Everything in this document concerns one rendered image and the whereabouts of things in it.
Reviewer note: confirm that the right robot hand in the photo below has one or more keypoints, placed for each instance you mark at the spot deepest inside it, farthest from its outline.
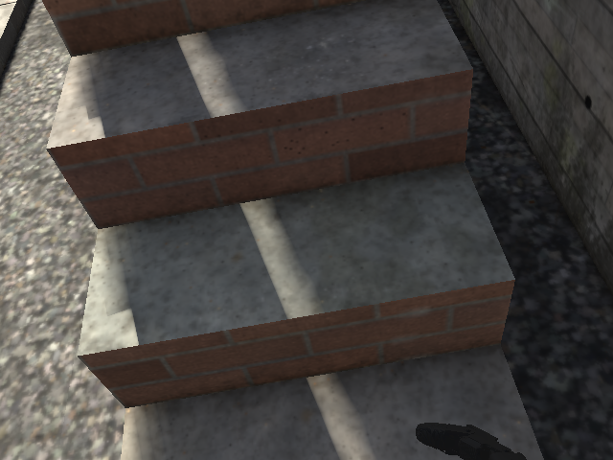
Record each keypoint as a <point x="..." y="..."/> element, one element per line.
<point x="469" y="442"/>

